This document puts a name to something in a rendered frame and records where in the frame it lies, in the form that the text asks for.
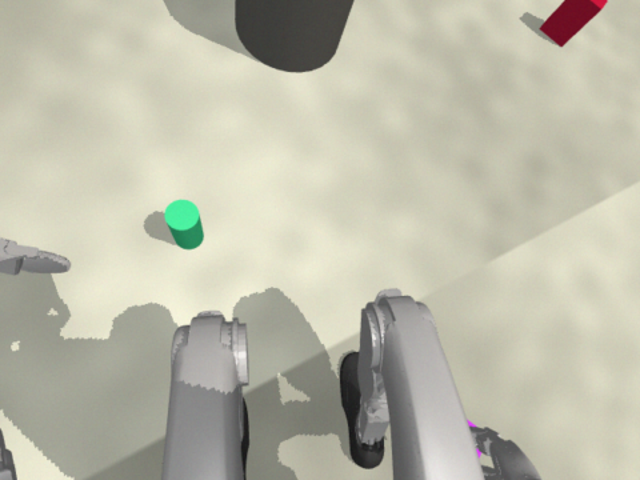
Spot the right robot foot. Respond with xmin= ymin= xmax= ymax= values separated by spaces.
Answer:
xmin=340 ymin=352 xmax=384 ymax=469

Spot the left robot hand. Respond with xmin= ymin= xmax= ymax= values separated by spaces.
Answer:
xmin=0 ymin=238 xmax=71 ymax=275

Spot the right robot hand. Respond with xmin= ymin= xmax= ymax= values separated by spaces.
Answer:
xmin=469 ymin=426 xmax=542 ymax=480

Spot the left robot arm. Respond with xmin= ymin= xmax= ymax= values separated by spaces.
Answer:
xmin=0 ymin=428 xmax=17 ymax=480

